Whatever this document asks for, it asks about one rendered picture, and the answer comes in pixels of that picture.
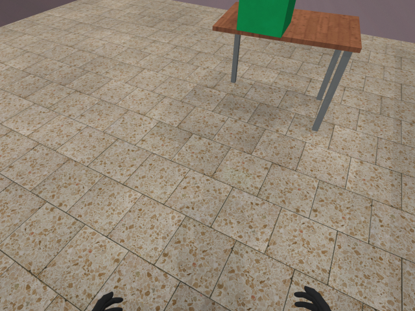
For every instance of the table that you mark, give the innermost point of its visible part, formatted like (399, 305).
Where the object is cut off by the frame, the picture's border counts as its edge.
(319, 29)

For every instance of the robot right hand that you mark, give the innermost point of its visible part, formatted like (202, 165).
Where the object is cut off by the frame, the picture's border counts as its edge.
(318, 303)

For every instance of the carton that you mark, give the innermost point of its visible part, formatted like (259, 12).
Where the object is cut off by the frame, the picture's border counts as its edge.
(266, 17)

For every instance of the robot left hand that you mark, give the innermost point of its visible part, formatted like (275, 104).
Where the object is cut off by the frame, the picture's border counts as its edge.
(107, 300)

